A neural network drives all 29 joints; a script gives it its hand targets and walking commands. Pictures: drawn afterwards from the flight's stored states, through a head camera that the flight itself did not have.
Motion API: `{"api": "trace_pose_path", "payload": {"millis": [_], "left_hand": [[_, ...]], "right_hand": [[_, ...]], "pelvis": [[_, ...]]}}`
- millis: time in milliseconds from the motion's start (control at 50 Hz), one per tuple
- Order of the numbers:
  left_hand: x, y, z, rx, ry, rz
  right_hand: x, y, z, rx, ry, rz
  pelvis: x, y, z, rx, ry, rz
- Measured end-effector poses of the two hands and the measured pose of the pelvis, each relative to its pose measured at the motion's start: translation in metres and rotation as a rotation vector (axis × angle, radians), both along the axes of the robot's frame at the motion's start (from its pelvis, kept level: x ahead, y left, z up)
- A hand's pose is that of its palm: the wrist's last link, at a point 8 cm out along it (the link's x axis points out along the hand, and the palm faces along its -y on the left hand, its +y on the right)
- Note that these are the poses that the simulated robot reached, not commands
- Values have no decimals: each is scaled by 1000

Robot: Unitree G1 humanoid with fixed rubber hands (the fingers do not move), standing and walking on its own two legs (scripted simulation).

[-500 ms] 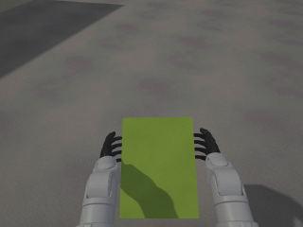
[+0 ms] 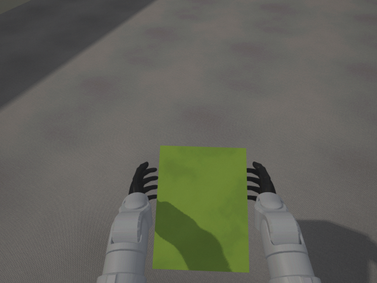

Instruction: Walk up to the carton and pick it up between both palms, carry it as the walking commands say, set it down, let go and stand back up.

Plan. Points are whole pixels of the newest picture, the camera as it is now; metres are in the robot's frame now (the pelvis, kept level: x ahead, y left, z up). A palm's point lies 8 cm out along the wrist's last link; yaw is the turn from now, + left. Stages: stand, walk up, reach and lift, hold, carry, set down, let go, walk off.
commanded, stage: carry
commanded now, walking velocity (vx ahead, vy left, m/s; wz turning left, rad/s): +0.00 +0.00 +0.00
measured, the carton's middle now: (199, 203) +0.34 +0.00 -0.08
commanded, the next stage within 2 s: none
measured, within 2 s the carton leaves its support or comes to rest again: neither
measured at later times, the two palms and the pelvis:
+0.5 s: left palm (125, 127) +0.53 +0.19 +0.01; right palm (222, 118) +0.53 -0.08 +0.02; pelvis +0.23 +0.04 +0.00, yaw +4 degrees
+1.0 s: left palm (117, 84) +0.76 +0.25 -0.01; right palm (192, 70) +0.78 -0.02 +0.01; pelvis +0.47 +0.10 -0.01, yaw +1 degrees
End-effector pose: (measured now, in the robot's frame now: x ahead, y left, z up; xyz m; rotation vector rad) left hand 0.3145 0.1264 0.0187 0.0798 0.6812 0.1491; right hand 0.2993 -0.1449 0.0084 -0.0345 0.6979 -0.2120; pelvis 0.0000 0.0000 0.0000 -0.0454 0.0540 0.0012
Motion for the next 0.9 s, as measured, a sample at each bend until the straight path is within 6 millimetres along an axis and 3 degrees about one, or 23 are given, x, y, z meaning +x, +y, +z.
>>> {"api": "trace_pose_path", "payload": {"millis": [100, 180, 260, 420, 620, 800, 900], "left_hand": [[41, 15, 2, -74, -30, 24], [70, 31, -6, -79, -41, 85], [102, 36, -7, -38, 14, 58], [185, 43, -2, -5, 19, 7], [258, 81, -8, -36, 24, 112], [365, 84, -2, 12, 2, 55], [409, 103, -12, -38, 22, 83]], "right_hand": [[49, 12, 17, -52, -23, 52], [92, 28, 26, -24, -48, 100], [123, 33, 20, -13, -3, 100], [192, 43, 3, -11, -11, -7], [290, 84, 21, -36, -10, 81], [378, 89, 10, -21, -39, -21], [425, 106, 3, -63, 13, 39]], "pelvis": [[51, 0, -1, 35, -1, 55], [87, 11, -6, 44, -34, -1], [124, 24, -2, 30, -45, -19], [193, 39, -7, -9, -46, 38], [280, 60, 3, 15, -47, -1], [367, 81, -10, -39, -32, 20], [420, 83, -10, -6, -30, 80]]}}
